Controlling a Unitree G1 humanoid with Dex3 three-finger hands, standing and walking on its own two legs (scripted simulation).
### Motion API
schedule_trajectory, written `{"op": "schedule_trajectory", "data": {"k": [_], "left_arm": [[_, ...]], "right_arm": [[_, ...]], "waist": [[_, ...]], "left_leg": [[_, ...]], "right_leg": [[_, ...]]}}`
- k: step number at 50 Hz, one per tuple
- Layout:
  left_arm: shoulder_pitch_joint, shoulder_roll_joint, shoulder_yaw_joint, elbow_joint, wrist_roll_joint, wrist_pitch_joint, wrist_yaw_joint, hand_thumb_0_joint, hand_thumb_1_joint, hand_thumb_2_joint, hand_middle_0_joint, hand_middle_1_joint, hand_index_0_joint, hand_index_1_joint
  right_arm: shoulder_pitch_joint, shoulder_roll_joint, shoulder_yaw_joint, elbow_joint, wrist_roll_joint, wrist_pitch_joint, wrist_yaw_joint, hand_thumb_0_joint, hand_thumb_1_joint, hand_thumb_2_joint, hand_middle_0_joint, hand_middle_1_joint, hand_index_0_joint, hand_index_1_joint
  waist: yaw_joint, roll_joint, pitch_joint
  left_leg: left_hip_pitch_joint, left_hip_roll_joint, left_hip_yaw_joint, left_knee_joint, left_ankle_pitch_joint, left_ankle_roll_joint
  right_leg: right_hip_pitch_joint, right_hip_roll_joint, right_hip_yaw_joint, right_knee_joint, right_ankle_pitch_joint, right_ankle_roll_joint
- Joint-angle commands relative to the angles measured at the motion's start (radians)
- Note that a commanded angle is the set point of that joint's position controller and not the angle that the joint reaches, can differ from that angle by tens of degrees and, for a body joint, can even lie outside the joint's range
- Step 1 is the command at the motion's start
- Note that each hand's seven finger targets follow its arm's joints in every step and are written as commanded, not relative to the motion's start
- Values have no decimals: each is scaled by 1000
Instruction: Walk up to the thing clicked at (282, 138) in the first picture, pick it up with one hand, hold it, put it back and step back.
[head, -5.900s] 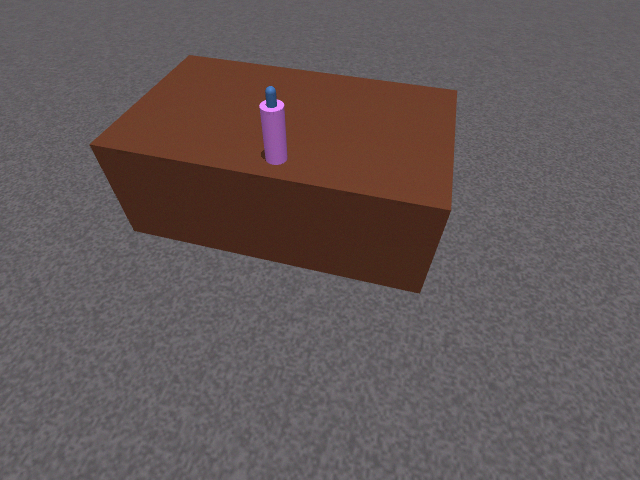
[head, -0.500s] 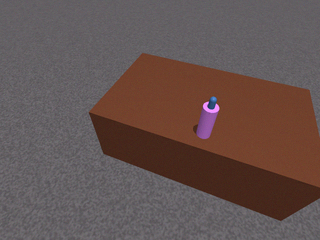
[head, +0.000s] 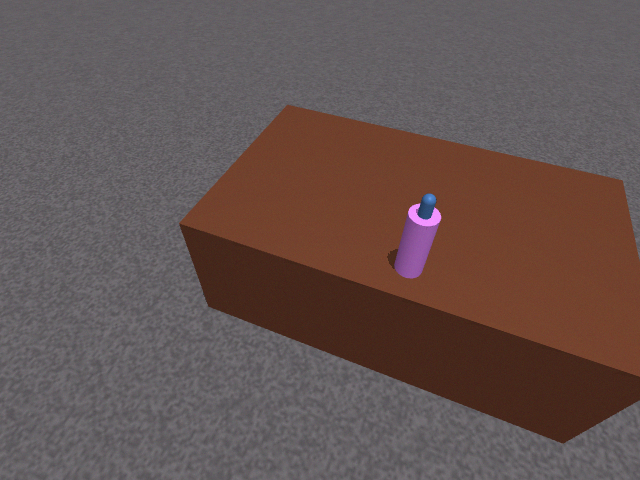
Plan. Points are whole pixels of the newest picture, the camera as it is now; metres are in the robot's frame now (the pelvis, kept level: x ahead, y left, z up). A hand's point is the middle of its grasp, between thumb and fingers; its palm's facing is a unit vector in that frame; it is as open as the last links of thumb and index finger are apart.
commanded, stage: stand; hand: left
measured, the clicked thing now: (418, 234) +0.68 -0.25 -0.21
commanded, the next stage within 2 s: walk up in 0.62 s
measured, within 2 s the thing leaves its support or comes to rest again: neither
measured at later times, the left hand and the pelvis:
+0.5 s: hand out of the picture +0.08 +0.25 -0.16, palm faces -0.03 -0.94 -0.34, open 7.4 cm; pelvis +0.01 +0.00 +0.00, yaw +0 degrees
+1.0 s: hand out of the picture +0.15 +0.18 -0.17, palm faces -0.21 -0.91 -0.36, open 7.4 cm; pelvis +0.03 -0.10 -0.04, yaw -11 degrees
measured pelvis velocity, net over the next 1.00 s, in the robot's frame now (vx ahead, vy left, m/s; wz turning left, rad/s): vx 0.03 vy -0.10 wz -0.19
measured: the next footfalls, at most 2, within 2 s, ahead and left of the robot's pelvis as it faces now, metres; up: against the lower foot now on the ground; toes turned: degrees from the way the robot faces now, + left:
right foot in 0.98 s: +0.10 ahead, -0.28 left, +0.00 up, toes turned -15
left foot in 1.26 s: +0.19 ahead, -0.08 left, +0.00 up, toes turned -10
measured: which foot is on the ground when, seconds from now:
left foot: down 0.00-1.00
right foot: down 0.00-0.64, up 0.66-0.96, down 0.98-1.00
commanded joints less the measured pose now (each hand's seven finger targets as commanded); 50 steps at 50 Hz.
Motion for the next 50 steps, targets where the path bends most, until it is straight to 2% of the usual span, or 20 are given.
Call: {"op": "schedule_trajectory", "data": {"k": [1,8,12,18,30,31,32,33,34,35,36,38,39,41,42,44,47,48,49,50], "left_arm": [[-40,215,39,-56,-4,-20,16,0,900,900,-200,-300,-200,-300],[-30,211,38,-56,-2,-22,18,0,900,900,-200,-300,-200,-300],[-34,212,38,-55,-6,-21,17,0,900,900,-200,-300,-200,-300],[-38,212,39,-59,-4,-22,20,0,900,900,-200,-300,-200,-300],[-32,208,41,-56,-3,-20,18,0,900,900,-200,-300,-200,-300],[-26,313,121,-176,44,18,-23,0,900,900,-200,-300,-200,-300],[-59,271,118,-200,45,39,-40,0,900,900,-200,-300,-200,-300],[-44,272,122,-217,58,64,-52,0,900,900,-200,-300,-200,-300],[-39,266,127,-233,61,77,-61,0,900,900,-200,-300,-200,-300],[-18,263,134,-253,49,83,-73,0,900,900,-200,-300,-200,-300],[-17,259,139,-261,43,84,-84,0,900,900,-200,-300,-200,-300],[28,248,143,-276,34,86,-106,0,900,900,-200,-300,-200,-300],[59,248,144,-278,31,88,-114,0,900,900,-200,-300,-200,-300],[35,241,147,-306,31,85,-125,0,900,900,-200,-300,-200,-300],[0,240,146,-319,31,80,-129,0,900,900,-200,-300,-200,-300],[37,239,148,-318,30,74,-131,0,900,900,-200,-300,-200,-300],[148,259,159,-286,26,64,-126,0,900,900,-200,-300,-200,-300],[212,277,167,-262,30,60,-122,0,900,900,-200,-300,-200,-300],[288,314,183,-237,37,52,-114,0,900,900,-200,-300,-200,-300],[371,386,209,-227,42,46,-100,0,900,900,-200,-300,-200,-300]], "right_arm": [[-46,-212,-41,-57,4,-25,-18,0,-900,-900,200,300,200,300],[-47,-219,-43,-60,6,-25,-19,0,-900,-900,200,300,200,300],[-44,-216,-42,-56,5,-24,-19,0,-900,-900,200,300,200,300],[-47,-213,-41,-63,5,-24,-20,0,-900,-900,200,300,200,300],[-43,-217,-41,-62,6,-24,-20,0,-900,-900,200,300,200,300],[85,-364,-134,-91,-6,-44,-47,0,-900,-900,200,300,200,300],[178,-413,-162,-78,-8,-48,-62,0,-900,-900,200,300,200,300],[182,-422,-176,-92,-4,-53,-71,0,-900,-900,200,300,200,300],[159,-415,-182,-123,-2,-58,-76,0,-900,-900,200,300,200,300],[108,-403,-186,-156,-6,-65,-78,0,-900,-900,200,300,200,300],[86,-379,-182,-166,-14,-72,-78,0,-900,-900,200,300,200,300],[47,-363,-179,-201,-21,-77,-75,0,-900,-900,200,300,200,300],[23,-359,-180,-218,-28,-76,-72,0,-900,-900,200,300,200,300],[35,-361,-186,-234,-30,-76,-68,0,-900,-900,200,300,200,300],[61,-362,-188,-233,-30,-76,-66,0,-900,-900,200,300,200,300],[50,-382,-192,-239,-30,-76,-57,0,-900,-900,200,300,200,300],[10,-394,-192,-253,-31,-60,-50,0,-900,-900,200,300,200,300],[-5,-387,-190,-259,-31,-52,-51,0,-900,-900,200,300,200,300],[16,-352,-178,-261,-40,-41,-51,0,-900,-900,200,300,200,300],[43,-285,-154,-272,-33,-30,-52,0,-900,-900,200,300,200,300]], "waist": [[2,2,-56],[3,-1,-61],[2,-3,-52],[1,5,-69],[1,6,-56],[-52,-92,-51],[-91,54,-43],[-71,43,-6],[-60,16,1],[-29,19,9],[-17,9,18],[8,79,21],[25,105,33],[13,140,58],[-10,134,67],[7,157,51],[56,144,11],[87,88,-6],[112,-28,-41],[160,-267,-28]], "left_leg": [[44,138,-131,-45,135,14],[53,140,-130,-33,164,17],[50,139,-134,-39,139,13],[59,140,-130,-28,193,15],[48,137,-134,-34,165,17],[225,173,-138,54,43,78],[303,326,-263,-25,-57,164],[265,444,-328,-77,-81,219],[147,494,-335,-106,-103,229],[61,493,-317,-130,-153,224],[9,445,-266,-124,-169,193],[26,398,-160,-98,-157,166],[41,379,-121,-78,-133,164],[4,366,-71,-45,-93,169],[-26,344,-36,-26,-81,161],[-73,327,15,26,-77,145],[-180,297,57,127,-250,123],[-239,271,85,224,-345,107],[-275,207,125,425,-403,92],[-390,106,170,691,-475,52]], "right_leg": [[-42,-143,111,-46,125,-25],[-34,-146,106,-46,155,-21],[-45,-142,107,-50,117,-22],[-28,-146,101,-35,179,-23],[-27,-147,104,-48,149,-22],[-272,-39,72,168,39,-43],[-447,-7,7,377,-230,-19],[-525,-57,57,575,-324,-7],[-504,-90,113,670,-314,-7],[-475,-114,160,742,-280,-12],[-449,-123,186,740,-247,-12],[-465,-137,187,682,-201,-11],[-476,-134,165,648,-177,-10],[-443,-155,125,559,-175,3],[-420,-149,106,502,-164,3],[-334,-131,53,433,-129,-9],[-178,-78,-66,394,-89,-21],[-99,-52,-94,360,-62,-22],[-26,-11,-96,326,-115,-26],[12,-83,105,174,-290,-75]]}}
